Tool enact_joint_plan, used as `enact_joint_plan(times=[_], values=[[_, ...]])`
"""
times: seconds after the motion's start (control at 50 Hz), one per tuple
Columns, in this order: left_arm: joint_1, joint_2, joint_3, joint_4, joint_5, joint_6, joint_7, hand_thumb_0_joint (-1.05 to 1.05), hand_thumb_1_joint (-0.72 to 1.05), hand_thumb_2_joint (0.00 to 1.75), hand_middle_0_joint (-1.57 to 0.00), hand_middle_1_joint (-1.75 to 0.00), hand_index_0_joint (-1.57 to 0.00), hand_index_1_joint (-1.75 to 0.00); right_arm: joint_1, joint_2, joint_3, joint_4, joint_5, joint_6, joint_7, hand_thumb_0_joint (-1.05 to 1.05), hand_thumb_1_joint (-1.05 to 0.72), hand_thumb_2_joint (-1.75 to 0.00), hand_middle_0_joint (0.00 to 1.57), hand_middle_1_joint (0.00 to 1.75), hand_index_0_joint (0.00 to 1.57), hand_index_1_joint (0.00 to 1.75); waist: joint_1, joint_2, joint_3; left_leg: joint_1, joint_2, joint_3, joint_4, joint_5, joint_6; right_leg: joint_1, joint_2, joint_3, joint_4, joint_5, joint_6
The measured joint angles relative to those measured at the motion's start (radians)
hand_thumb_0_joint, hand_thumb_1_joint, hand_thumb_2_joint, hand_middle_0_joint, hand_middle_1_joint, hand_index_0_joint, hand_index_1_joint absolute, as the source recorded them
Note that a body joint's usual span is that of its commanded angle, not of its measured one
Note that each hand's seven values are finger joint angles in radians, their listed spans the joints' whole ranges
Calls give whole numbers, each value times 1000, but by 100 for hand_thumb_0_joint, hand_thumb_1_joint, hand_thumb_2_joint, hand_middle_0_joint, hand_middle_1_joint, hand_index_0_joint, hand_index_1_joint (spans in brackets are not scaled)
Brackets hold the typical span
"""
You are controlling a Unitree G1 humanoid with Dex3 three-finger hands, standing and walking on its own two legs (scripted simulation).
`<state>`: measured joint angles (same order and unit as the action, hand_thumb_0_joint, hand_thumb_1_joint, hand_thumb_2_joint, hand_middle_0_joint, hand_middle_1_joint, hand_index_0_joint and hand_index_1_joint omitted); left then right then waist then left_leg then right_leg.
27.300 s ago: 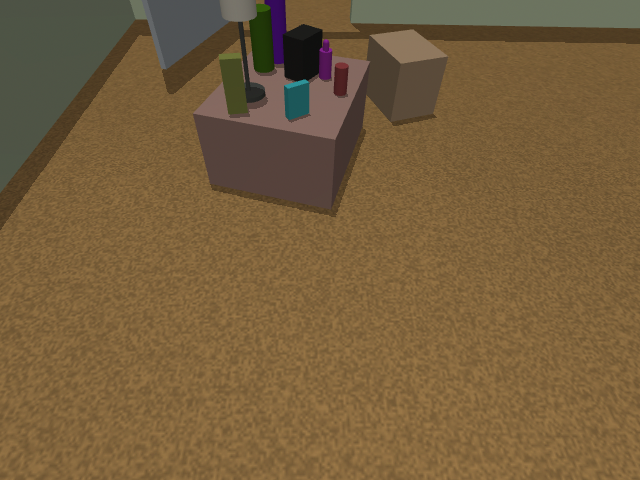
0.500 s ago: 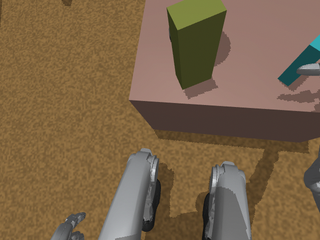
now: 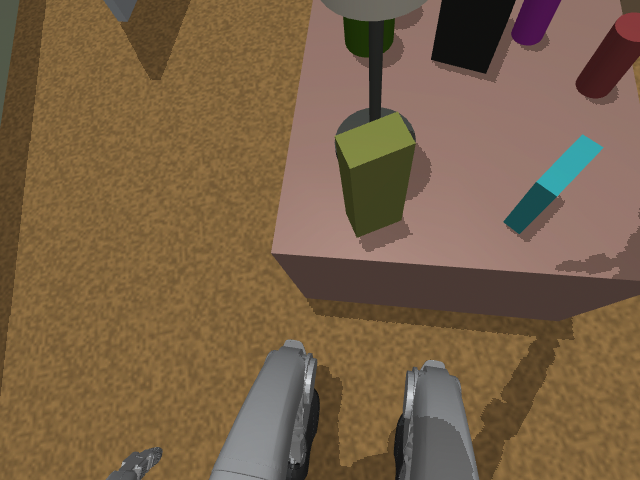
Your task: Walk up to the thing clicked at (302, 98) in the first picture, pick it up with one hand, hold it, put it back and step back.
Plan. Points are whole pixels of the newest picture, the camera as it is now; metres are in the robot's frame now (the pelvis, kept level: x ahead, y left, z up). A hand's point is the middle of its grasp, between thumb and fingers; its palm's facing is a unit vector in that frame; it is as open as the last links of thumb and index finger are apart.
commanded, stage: home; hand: right
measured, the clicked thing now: (548, 188) +0.53 -0.26 -0.13
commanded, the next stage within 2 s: none
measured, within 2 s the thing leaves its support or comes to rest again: neither
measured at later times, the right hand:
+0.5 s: hand out of the picture +0.45 -0.38 +0.13, palm faces +0.39 +0.82 -0.42, open 16.9 cm
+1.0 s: hand out of the picture +0.24 -0.21 +0.09, palm faces +0.15 +0.96 -0.22, open 17.2 cm
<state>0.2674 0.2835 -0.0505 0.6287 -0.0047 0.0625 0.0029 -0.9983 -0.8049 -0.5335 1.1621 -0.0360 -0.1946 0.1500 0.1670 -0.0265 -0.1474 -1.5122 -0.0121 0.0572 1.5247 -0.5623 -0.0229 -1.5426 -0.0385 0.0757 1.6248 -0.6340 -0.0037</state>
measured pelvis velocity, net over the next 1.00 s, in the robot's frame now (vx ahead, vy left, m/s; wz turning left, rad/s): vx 0.07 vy -0.01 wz -0.07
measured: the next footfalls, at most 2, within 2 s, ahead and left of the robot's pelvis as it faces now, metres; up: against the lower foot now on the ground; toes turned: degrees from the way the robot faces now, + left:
none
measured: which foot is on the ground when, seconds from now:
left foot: down 0.00-1.00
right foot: down 0.00-1.00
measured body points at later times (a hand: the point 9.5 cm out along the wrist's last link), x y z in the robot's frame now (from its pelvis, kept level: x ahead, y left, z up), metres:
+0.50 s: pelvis +0.04 -0.02 +0.14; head +0.14 -0.05 +0.58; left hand +0.05 +0.26 +0.04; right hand +0.42 -0.42 +0.16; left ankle +0.07 +0.14 -0.54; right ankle +0.04 -0.11 -0.54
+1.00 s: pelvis +0.07 -0.01 +0.16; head +0.08 +0.00 +0.61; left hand +0.25 +0.22 +0.08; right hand +0.23 -0.26 +0.11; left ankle +0.07 +0.14 -0.54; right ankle +0.04 -0.11 -0.54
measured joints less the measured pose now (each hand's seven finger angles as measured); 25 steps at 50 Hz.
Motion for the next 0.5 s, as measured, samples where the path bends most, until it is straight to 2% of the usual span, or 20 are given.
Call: enact_joint_plan(times=[0.06,0.1,0.18,0.26,0.36,0.44,0.5], values=[[12,4,0,-13,-2,22,-14,1,88,92,-21,-30,-20,-31,4,-2,14,17,-54,63,-48,-1,57,-5,4,6,5,6,0,7,19,73,-4,3,-79,24,1,69,-4,1,-74,22,1],[20,7,-3,-17,-4,36,-20,1,88,92,-20,-31,-20,-31,26,-1,-1,9,-84,88,-77,-1,57,-5,4,6,6,6,2,9,28,129,-7,4,-138,41,0,123,-8,0,-127,37,2],[48,2,-1,-14,-4,50,-15,1,87,92,-20,-31,-20,-31,79,-15,-16,10,-104,105,-144,-1,56,-6,5,6,6,6,5,12,36,268,-16,1,-267,76,-1,259,-17,-5,-247,65,1],[82,-1,-2,3,-2,56,-4,1,87,90,-20,-30,-20,-30,92,-45,4,86,-100,111,-194,-1,53,-7,5,6,6,6,5,12,27,407,-20,-1,-400,113,-2,393,-21,-10,-368,96,-1],[119,10,2,5,-9,58,6,1,88,90,-20,-30,-20,-30,113,-55,53,147,-80,117,-220,-1,48,-9,6,6,6,7,-4,6,28,537,-20,-7,-522,153,-5,516,-21,-19,-478,130,-8],[137,17,10,-7,-23,61,11,1,89,90,-20,-30,-20,-29,220,8,122,109,-50,143,-224,-1,44,-11,6,7,6,7,-21,-3,43,622,-15,-20,-603,183,-10,602,-17,-34,-554,155,-15],[140,12,19,-11,-35,63,17,1,89,90,-20,-30,-20,-29,369,109,151,-24,-25,181,-223,-1,42,-12,6,7,6,7,-35,-5,51,688,-11,-32,-659,202,-12,671,-13,-48,-612,172,-19]])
